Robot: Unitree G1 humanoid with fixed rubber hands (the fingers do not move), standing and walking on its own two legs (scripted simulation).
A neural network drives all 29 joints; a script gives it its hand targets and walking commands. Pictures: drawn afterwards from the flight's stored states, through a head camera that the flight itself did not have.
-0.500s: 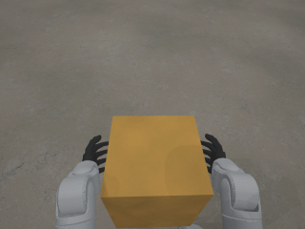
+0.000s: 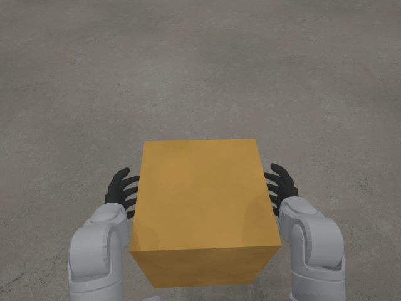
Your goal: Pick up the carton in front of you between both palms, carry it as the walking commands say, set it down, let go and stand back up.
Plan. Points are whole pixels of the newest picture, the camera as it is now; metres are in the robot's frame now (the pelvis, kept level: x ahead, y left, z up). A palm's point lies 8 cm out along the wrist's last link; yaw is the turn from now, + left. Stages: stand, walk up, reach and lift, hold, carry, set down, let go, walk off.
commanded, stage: carry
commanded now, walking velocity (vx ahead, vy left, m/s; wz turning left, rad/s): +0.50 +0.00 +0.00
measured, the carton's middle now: (201, 217) +0.28 +0.00 +0.00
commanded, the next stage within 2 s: hold in 1.96 s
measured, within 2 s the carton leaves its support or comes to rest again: neither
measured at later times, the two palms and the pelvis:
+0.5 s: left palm (134, 109) +0.58 +0.17 +0.04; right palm (247, 106) +0.56 -0.13 +0.05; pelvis +0.30 +0.04 -0.01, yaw -3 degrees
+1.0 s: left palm (149, 78) +0.69 +0.14 +0.07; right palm (253, 74) +0.68 -0.16 +0.06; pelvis +0.42 +0.00 -0.02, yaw -1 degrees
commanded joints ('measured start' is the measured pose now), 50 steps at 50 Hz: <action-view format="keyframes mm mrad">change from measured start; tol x16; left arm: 1 -414 -899 -707 -84 -413 8 -279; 50 -390 -938 -733 48 -366 -24 -268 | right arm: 1 -423 929 734 -83 386 -25 215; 50 -378 929 713 41 381 -39 258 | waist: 1 1 -145 -297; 12 0 -173 -171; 16 -37 280 -515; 34 -15 -84 -270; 50 -9 -12 -389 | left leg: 1 -108 13 23 -114 70 -25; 11 18 -77 166 -558 264 11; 14 519 -73 161 -689 481 10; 16 960 341 -388 -621 987 257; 27 587 155 73 -689 699 119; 32 384 49 65 -654 110 -7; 38 404 61 48 -546 414 -26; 50 440 55 53 -508 487 -32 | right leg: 1 323 -239 186 -149 202 -49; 9 358 -198 78 -135 437 -34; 13 300 -139 -40 202 751 57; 14 181 -106 -24 358 564 90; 16 -249 65 98 873 -373 141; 17 -270 35 201 978 -404 119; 24 -79 -18 144 318 -258 104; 29 80 -52 80 26 180 120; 40 106 -158 152 186 659 65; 50 114 -140 139 233 616 56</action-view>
